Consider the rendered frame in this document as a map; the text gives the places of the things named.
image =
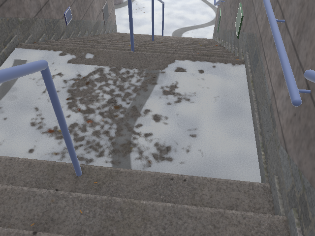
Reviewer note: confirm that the stairs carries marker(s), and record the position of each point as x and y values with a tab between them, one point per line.
46	198
176	45

